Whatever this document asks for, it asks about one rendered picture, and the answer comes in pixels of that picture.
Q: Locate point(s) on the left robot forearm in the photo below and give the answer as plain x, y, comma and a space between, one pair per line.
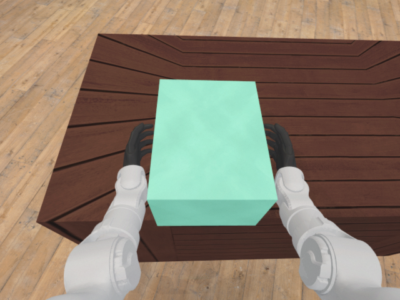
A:
126, 213

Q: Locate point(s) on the robot right upper arm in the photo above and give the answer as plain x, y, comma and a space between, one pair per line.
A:
339, 268

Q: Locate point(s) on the pedestal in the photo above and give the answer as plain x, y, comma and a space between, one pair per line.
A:
338, 99

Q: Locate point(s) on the robot left upper arm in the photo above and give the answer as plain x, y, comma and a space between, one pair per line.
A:
101, 270

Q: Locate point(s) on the robot left hand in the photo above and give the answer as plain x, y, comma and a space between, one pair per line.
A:
133, 153

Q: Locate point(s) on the robot right hand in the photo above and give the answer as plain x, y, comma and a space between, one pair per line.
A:
283, 153

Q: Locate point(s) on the carton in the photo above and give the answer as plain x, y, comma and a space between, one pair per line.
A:
210, 163

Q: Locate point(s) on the right robot forearm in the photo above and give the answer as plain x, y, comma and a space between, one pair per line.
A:
298, 214

